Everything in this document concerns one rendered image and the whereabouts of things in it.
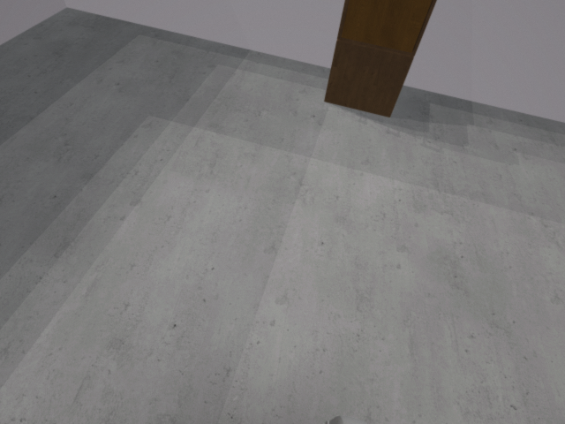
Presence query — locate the cupboard door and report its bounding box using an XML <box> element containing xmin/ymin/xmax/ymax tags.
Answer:
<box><xmin>342</xmin><ymin>0</ymin><xmax>433</xmax><ymax>53</ymax></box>

